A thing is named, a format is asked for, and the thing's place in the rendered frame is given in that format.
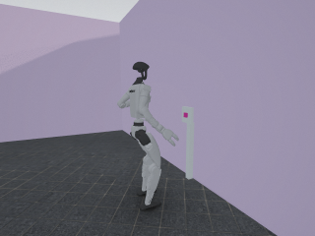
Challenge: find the robot left upper arm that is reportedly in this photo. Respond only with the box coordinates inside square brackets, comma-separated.
[117, 87, 131, 109]

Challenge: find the robot head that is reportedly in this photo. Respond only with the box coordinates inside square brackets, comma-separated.
[132, 61, 150, 86]

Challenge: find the panel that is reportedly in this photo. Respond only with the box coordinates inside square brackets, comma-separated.
[181, 106, 195, 180]

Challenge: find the right robot hand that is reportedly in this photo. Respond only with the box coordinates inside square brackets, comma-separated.
[161, 129, 179, 147]

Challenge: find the right robot thigh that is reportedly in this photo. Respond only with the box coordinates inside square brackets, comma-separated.
[138, 131, 161, 174]

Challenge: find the robot right upper arm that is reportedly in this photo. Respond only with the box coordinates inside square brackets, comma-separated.
[138, 84, 152, 116]

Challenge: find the right robot forearm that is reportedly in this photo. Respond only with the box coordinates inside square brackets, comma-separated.
[142, 107, 165, 133]

